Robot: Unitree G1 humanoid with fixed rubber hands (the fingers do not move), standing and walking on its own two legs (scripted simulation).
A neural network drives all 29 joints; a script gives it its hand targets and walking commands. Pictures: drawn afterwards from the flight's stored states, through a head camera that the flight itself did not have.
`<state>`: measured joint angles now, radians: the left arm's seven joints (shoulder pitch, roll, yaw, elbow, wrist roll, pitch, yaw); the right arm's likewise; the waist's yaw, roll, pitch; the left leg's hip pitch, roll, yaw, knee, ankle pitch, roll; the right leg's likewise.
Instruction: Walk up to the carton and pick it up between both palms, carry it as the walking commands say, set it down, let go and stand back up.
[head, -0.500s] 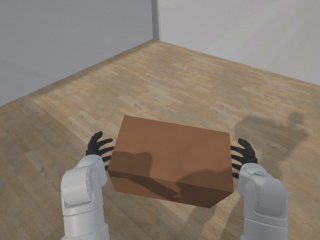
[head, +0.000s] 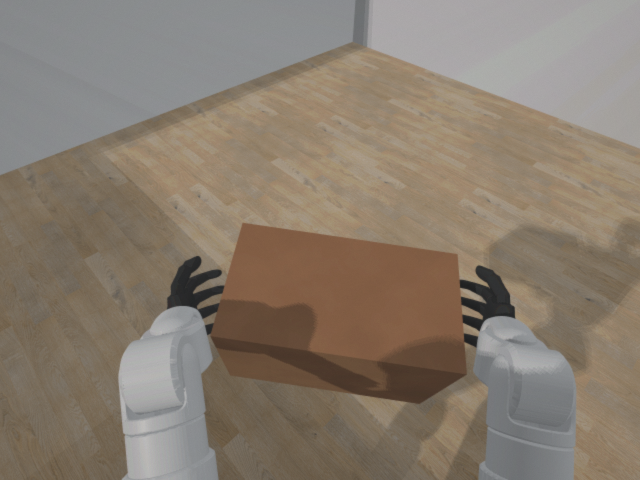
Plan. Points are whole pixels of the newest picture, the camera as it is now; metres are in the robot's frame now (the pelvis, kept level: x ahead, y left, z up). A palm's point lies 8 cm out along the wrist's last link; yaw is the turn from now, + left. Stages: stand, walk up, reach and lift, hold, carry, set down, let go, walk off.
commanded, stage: carry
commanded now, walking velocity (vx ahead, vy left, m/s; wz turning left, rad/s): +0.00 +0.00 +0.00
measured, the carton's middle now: (336, 318) +0.32 -0.01 +0.03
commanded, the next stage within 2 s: none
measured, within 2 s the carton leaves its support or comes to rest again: neither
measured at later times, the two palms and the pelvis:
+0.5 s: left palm (178, 332) +0.28 +0.18 +0.08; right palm (480, 333) +0.26 -0.16 +0.09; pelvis -0.01 +0.01 +0.00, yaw +2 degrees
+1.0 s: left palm (143, 397) +0.18 +0.18 +0.12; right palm (513, 392) +0.18 -0.16 +0.11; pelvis -0.07 +0.01 +0.00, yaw +2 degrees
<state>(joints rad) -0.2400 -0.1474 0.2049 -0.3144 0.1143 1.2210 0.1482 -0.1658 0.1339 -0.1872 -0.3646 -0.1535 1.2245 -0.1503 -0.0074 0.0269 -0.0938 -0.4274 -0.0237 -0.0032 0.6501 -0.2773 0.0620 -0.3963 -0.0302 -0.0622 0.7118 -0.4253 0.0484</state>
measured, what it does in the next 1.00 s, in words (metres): steps on the spot: right foot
